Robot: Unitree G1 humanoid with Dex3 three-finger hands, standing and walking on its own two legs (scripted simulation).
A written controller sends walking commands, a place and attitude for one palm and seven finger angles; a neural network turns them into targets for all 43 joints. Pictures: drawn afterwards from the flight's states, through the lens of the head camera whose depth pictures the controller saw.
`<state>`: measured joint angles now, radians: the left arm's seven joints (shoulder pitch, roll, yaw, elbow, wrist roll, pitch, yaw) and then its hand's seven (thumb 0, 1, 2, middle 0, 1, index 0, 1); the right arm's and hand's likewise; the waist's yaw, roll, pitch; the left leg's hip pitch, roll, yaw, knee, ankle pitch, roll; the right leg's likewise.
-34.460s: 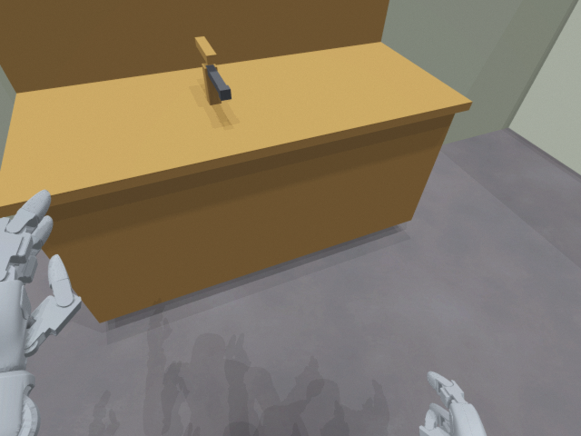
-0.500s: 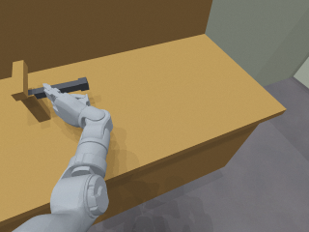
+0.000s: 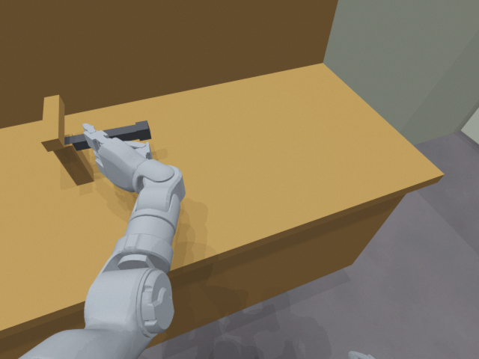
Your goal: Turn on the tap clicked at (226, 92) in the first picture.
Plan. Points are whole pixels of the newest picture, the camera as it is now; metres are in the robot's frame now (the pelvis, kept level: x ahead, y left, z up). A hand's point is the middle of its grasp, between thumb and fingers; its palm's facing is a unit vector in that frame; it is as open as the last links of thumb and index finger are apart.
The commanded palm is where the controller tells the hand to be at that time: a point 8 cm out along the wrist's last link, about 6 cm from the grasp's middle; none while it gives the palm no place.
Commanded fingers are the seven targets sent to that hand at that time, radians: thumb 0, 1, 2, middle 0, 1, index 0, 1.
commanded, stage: lift the hand up off the lever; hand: left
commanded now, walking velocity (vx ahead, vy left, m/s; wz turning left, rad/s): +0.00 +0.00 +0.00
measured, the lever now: (143, 130) +0.56 +0.19 +0.06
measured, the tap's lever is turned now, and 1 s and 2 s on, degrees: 86 86 86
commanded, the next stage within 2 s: draw the hand back beside the body in 0.92 s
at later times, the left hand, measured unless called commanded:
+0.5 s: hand (146, 144) +0.45 +0.15 +0.13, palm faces +0.79 -0.60 -0.13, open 7.8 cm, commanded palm +0.40 +0.17 +0.13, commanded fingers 0.00 0.90 0.90 -0.15 -0.15 -0.15 -0.15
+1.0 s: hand (146, 146) +0.44 +0.15 +0.13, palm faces +0.78 -0.61 -0.13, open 7.8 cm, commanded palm +0.39 +0.17 +0.14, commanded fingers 0.00 0.90 0.90 -0.15 -0.15 -0.15 -0.15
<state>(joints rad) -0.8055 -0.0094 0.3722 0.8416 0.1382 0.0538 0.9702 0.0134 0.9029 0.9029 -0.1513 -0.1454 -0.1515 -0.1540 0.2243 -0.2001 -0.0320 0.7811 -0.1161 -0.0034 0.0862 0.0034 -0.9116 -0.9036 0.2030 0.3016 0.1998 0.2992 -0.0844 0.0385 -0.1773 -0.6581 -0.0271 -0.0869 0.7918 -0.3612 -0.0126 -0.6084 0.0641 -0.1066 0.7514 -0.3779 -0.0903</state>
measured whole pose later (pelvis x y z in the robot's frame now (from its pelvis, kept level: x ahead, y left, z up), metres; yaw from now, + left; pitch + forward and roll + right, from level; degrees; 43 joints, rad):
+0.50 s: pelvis -0.01 +0.00 +0.01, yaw +0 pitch +11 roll +0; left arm -0.80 -0.01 0.35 0.80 0.12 0.10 0.97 0.01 0.90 0.90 -0.15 -0.15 -0.15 -0.15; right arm 0.24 -0.22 -0.04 0.80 -0.10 -0.01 0.07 0.01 -0.91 -0.90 0.20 0.30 0.20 0.30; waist -0.08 0.04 -0.17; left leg -0.61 -0.02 -0.08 0.75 -0.34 -0.02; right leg -0.56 0.07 -0.10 0.71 -0.35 -0.09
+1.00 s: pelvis +0.00 -0.01 +0.01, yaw +0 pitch +9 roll +0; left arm -0.72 -0.05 0.30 0.68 0.10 0.17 0.95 0.01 0.90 0.90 -0.15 -0.15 -0.15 -0.15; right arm 0.19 -0.21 -0.03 0.79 -0.09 -0.01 0.06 0.01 -0.91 -0.90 0.20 0.30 0.20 0.30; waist -0.04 0.03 -0.15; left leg -0.53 -0.03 -0.09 0.70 -0.33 -0.02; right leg -0.49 0.06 -0.10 0.67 -0.35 -0.10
